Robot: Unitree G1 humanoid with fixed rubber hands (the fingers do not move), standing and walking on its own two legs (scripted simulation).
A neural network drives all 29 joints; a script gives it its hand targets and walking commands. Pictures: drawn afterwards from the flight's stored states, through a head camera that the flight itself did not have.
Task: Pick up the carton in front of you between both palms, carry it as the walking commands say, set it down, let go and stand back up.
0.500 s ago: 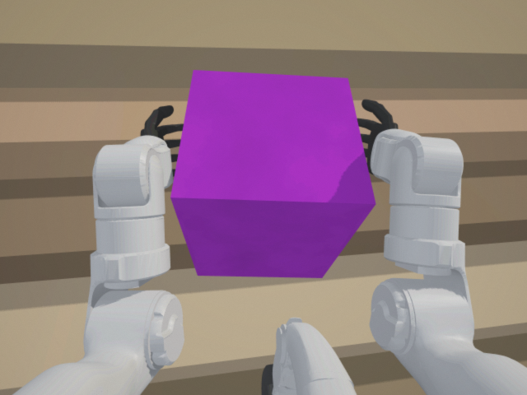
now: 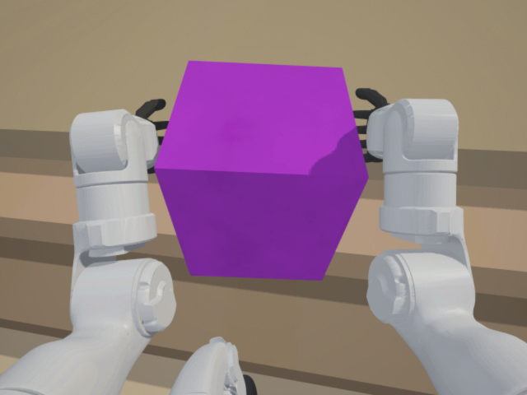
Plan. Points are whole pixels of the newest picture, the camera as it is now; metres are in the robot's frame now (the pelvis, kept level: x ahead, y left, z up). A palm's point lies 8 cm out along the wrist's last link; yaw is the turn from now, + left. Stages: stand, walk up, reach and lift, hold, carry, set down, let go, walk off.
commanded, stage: carry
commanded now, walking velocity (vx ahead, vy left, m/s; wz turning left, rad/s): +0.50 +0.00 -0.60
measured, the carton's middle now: (260, 179) +0.39 -0.03 +0.13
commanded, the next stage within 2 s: none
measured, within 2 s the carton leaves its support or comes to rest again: neither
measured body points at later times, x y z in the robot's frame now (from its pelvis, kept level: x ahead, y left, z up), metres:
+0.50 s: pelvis +0.34 -0.06 +0.21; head +0.39 -0.02 +0.65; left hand +0.76 +0.06 +0.35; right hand +0.74 -0.24 +0.37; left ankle +0.20 +0.09 -0.36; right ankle +0.36 -0.13 -0.46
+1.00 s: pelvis +0.68 -0.06 +0.42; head +0.72 -0.08 +0.87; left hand +1.10 -0.20 +0.60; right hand +0.90 -0.43 +0.59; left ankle +0.72 +0.03 -0.30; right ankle +0.63 -0.15 -0.12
